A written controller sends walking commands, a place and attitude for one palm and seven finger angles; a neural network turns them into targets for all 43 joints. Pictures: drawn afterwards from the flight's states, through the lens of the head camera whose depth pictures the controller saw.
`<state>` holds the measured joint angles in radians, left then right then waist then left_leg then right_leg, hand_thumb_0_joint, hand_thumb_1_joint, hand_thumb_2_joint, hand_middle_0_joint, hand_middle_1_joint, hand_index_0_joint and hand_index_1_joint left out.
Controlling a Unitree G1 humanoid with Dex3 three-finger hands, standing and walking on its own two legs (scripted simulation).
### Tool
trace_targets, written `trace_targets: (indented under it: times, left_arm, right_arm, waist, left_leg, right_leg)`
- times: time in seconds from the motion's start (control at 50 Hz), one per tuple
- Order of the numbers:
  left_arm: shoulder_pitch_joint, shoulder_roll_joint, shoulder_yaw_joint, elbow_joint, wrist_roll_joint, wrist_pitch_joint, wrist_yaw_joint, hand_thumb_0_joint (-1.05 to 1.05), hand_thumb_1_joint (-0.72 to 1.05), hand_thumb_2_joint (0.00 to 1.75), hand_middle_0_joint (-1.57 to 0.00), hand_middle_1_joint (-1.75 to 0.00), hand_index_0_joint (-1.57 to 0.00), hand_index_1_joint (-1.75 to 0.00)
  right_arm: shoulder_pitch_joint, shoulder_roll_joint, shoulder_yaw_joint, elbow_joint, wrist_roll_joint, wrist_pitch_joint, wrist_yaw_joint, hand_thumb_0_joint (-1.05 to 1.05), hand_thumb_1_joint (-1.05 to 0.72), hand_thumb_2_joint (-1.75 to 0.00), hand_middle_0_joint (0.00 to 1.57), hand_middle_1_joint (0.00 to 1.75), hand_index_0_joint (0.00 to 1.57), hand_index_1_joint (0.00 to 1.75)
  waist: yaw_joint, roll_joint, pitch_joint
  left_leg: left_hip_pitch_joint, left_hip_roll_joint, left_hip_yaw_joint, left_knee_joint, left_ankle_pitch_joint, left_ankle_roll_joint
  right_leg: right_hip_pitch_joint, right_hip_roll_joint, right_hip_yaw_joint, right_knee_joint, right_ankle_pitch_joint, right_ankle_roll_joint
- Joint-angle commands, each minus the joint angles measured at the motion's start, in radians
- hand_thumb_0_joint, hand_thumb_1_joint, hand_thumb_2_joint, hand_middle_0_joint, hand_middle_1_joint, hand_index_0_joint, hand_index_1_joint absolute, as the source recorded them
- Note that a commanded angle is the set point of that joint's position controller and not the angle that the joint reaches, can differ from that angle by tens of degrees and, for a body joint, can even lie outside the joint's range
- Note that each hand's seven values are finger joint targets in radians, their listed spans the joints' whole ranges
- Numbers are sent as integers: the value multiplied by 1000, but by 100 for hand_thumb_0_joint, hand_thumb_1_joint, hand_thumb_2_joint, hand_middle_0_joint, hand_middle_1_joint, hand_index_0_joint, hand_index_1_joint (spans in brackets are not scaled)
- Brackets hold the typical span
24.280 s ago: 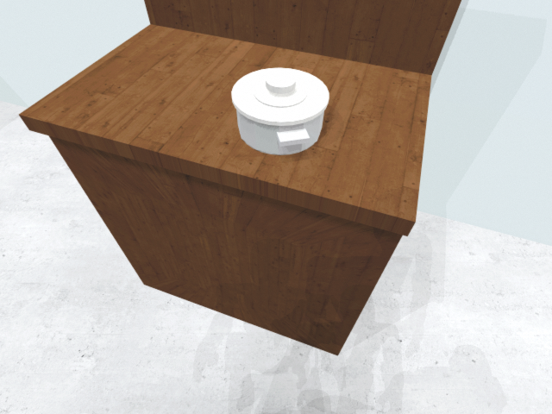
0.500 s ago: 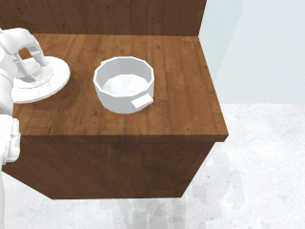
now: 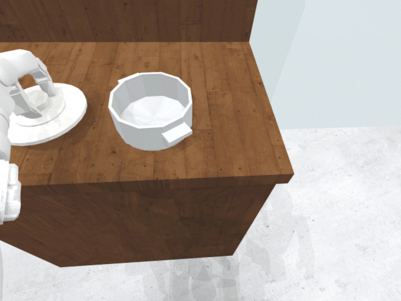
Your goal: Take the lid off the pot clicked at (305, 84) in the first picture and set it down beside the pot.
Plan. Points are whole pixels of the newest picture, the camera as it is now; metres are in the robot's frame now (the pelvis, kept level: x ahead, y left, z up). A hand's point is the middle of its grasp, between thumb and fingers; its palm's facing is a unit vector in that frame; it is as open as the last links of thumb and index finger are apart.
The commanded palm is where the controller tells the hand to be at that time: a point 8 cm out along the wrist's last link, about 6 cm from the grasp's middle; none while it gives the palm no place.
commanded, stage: lower the lid onto the table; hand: left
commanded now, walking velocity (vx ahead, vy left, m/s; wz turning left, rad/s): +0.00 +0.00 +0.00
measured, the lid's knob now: (34, 101) +0.49 +0.30 +0.13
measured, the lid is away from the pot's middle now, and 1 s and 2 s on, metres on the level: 0.23 0.24 0.24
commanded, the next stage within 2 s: open the fingers wide in 0.44 s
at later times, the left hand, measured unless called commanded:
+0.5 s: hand (27, 111) +0.46 +0.30 +0.13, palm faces -0.45 -0.19 -0.87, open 8.4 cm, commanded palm +0.49 +0.30 +0.18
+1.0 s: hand (25, 114) +0.46 +0.31 +0.12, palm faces -0.39 -0.10 -0.91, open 8.4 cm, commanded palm +0.47 +0.30 +0.18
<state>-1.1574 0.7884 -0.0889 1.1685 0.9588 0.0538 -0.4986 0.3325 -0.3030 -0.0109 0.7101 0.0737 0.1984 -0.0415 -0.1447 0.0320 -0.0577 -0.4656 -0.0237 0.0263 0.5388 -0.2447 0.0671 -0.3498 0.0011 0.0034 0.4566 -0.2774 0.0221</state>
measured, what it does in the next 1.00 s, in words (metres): stands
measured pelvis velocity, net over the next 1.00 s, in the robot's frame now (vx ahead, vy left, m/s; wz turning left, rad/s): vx -0.01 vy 0.01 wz -0.01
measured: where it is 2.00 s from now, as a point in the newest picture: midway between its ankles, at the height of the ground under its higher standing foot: outside the picture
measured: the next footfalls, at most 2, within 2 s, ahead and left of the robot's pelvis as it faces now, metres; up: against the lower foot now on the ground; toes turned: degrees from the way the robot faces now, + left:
none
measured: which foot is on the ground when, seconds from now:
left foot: down 0.00-1.00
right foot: down 0.00-1.00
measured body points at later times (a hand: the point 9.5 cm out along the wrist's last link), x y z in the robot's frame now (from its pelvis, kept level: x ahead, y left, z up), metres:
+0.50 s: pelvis +0.00 +0.00 -0.01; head +0.06 +0.01 +0.44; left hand +0.48 +0.31 +0.18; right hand +0.02 -0.29 -0.12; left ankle +0.01 +0.07 -0.73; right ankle -0.04 -0.14 -0.73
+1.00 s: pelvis -0.01 +0.01 -0.01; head +0.07 +0.02 +0.43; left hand +0.48 +0.31 +0.17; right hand +0.01 -0.28 -0.13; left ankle +0.01 +0.07 -0.73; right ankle -0.04 -0.14 -0.73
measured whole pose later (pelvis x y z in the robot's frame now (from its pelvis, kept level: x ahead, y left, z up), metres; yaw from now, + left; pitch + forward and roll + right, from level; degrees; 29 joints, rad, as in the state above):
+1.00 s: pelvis -0.01 +0.01 -0.01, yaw +0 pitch +12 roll -3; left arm -1.06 0.81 -0.07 1.08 0.97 -0.10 -0.43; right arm 0.32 -0.28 -0.01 0.68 0.09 0.27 -0.07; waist -0.12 0.03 -0.07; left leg -0.58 -0.01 0.02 0.65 -0.29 0.07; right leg -0.45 0.01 0.00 0.55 -0.31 0.02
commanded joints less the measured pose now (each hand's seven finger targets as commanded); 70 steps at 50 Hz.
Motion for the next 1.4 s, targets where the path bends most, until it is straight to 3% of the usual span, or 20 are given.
trace_targets:
  times: [0.0, 0.04, 0.12, 0.18, 0.34, 0.38, 0.44, 0.5, 0.56, 0.6, 0.68, 0.74, 0.82, 0.9, 0.94, 1.02, 1.1, 1.12, 1.2, 1.38]
  left_arm:
    - [-517, 299, 55, -214, -5, -14, 44, 0, 56, 100, -80, -108, -79, -108]
    - [-511, 266, 28, -165, -6, -7, 44, 0, 56, 100, -80, -108, -79, -108]
    - [-579, 282, 33, -249, -1, -19, 50, 0, 56, 100, -80, -108, -79, -108]
    - [-555, 276, 28, -201, -10, -22, 48, 0, 56, 100, -80, -108, -79, -108]
    - [-589, 228, -17, -183, -10, -36, 59, 0, 56, 100, -80, -108, -79, -108]
    - [-536, 211, -17, -110, -10, -32, 57, 0, 56, 100, -80, -108, -79, -108]
    - [-510, 267, 25, -118, -5, -45, 63, 0, 56, 100, -80, -108, -79, -108]
    - [-481, 156, -50, -78, -14, -40, 58, 0, 56, 100, -80, -108, -79, -108]
    - [-333, 314, 105, -232, 20, -141, 97, 0, 53, 98, -77, -107, -77, -107]
    - [-359, 200, 17, -249, 3, -153, 95, 0, 50, 96, -75, -106, -74, -106]
    - [-370, 340, 109, -226, 8, -162, 105, 0, 45, 92, -70, -104, -70, -104]
    - [-358, 319, 89, -193, 3, -157, 109, 0, 40, 90, -67, -102, -67, -102]
    - [-382, 338, 109, -285, 16, -165, 115, 0, 34, 88, -63, -99, -63, -99]
    - [-387, 253, 55, -277, -10, -161, 102, 0, 27, 87, -60, -95, -60, -95]
    - [-381, 324, 108, -282, -2, -162, 108, 0, 23, 87, -58, -92, -58, -92]
    - [-387, 293, 98, -332, -13, -165, 110, 0, 17, 85, -55, -88, -55, -88]
    - [-389, 220, 42, -297, -23, -155, 106, 0, 10, 84, -52, -84, -51, -84]
    - [-388, 299, 102, -315, -15, -157, 114, 0, 8, 84, -51, -82, -51, -82]
    - [-376, 236, 59, -308, -20, -156, 116, 0, 1, 84, -48, -78, -48, -78]
    - [-429, 267, 53, -253, -2, -142, 125, 0, -10, 84, -44, -69, -44, -69]
  right_arm:
    - [47, -183, -55, -87, 0, -21, -16, 0, -90, -90, 20, 30, 20, 30]
    - [51, -183, -55, -77, 2, -15, -17, 0, -90, -90, 20, 30, 20, 30]
    - [58, -183, -58, -77, -2, -17, -20, 0, -90, -90, 20, 30, 20, 30]
    - [54, -182, -54, -71, 4, -16, -26, 0, -90, -90, 20, 30, 20, 30]
    - [57, -181, -50, -54, 2, -23, -33, 0, -90, -90, 20, 30, 20, 30]
    - [70, -182, -51, -43, 4, -25, -35, 0, -90, -90, 20, 30, 20, 30]
    - [70, -186, -50, -49, 5, -23, -35, 0, -90, -90, 20, 30, 20, 30]
    - [79, -181, -51, -45, 8, -23, -32, 0, -90, -90, 20, 30, 20, 30]
    - [63, -175, -57, -92, -4, 10, -39, 0, -90, -90, 20, 30, 20, 30]
    - [65, -166, -59, -89, 3, 18, -39, 0, -90, -90, 20, 30, 20, 30]
    - [71, -174, -60, -92, 8, 39, -49, 0, -90, -90, 20, 30, 20, 30]
    - [71, -173, -55, -89, 11, 42, -50, 0, -90, -90, 20, 30, 20, 30]
    - [76, -170, -62, -98, 7, 50, -40, 0, -90, -90, 20, 30, 20, 30]
    - [72, -169, -63, -95, 11, 53, -37, 0, -90, -90, 20, 30, 20, 30]
    - [71, -170, -63, -105, 7, 57, -38, 0, -90, -90, 20, 30, 20, 30]
    - [62, -165, -67, -108, 6, 61, -33, 0, -90, -90, 20, 30, 20, 30]
    - [57, -166, -63, -102, 9, 61, -30, 0, -90, -90, 20, 30, 20, 30]
    - [59, -170, -64, -106, 8, 63, -31, 0, -90, -90, 20, 30, 20, 30]
    - [52, -161, -61, -109, 8, 59, -30, 0, -90, -90, 20, 30, 20, 30]
    - [54, -166, -51, -98, 9, 48, -45, 0, -90, -90, 20, 30, 20, 30]
  waist:
    - [15, 101, -411]
    - [4, 81, -358]
    - [4, 129, -440]
    - [-1, 75, -414]
    - [-10, 135, -412]
    - [-13, 77, -364]
    - [0, 76, -404]
    - [-11, 71, -351]
    - [32, 63, -411]
    - [15, 71, -365]
    - [14, 59, -372]
    - [12, 54, -348]
    - [24, 131, -442]
    - [11, 104, -396]
    - [19, 97, -428]
    - [19, 119, -447]
    - [13, 103, -373]
    - [22, 98, -411]
    - [21, 112, -397]
    - [12, 71, -369]
  left_leg:
    - [416, -14, -50, 25, 495, 9]
    - [387, -14, -50, 21, 422, 10]
    - [455, -9, -63, 35, 468, 8]
    - [396, -14, -53, 27, 395, 13]
    - [413, -12, -61, 43, 381, 5]
    - [371, -11, -57, 40, 335, 7]
    - [348, -16, -50, 53, 360, 6]
    - [343, -10, -52, 57, 364, 3]
    - [321, -10, -40, 81, 396, 6]
    - [322, -1, -44, 77, 393, 5]
    - [291, -8, -38, 75, 320, 13]
    - [270, -8, -33, 72, 300, 11]
    - [364, 0, -49, 96, 431, 4]
    - [365, 6, -53, 89, 427, 4]
    - [366, 0, -57, 91, 415, 8]
    - [410, 8, -66, 98, 489, 1]
    - [381, 6, -69, 80, 424, -1]
    - [386, 6, -71, 80, 413, 1]
    - [389, 3, -72, 80, 443, -5]
    - [324, -8, -60, 54, 272, 10]
  right_leg:
    - [-40, 73, -42, -22, 318, -61]
    - [-73, 74, -44, -28, 277, -57]
    - [-82, 77, -41, -21, 282, -59]
    - [-64, 73, -40, -20, 280, -57]
    - [-128, 77, -45, -10, 243, -63]
    - [-139, 79, -50, -8, 226, -61]
    - [-107, 76, -44, 14, 260, -62]
    - [-164, 80, -57, 17, 233, -64]
    - [-118, 77, -39, 38, 244, -68]
    - [-163, 77, -51, 34, 219, -69]
    - [-139, 76, -38, 29, 208, -67]
    - [-145, 75, -41, 30, 200, -68]
    - [-155, 80, -38, 40, 226, -69]
    - [-186, 82, -51, 32, 205, -69]
    - [-164, 83, -45, 34, 210, -68]
    - [-178, 82, -47, 34, 219, -66]
    - [-205, 83, -56, 27, 176, -72]
    - [-182, 82, -47, 28, 179, -70]
    - [-188, 82, -56, 29, 185, -74]
    - [-161, 79, -45, 13, 153, -75]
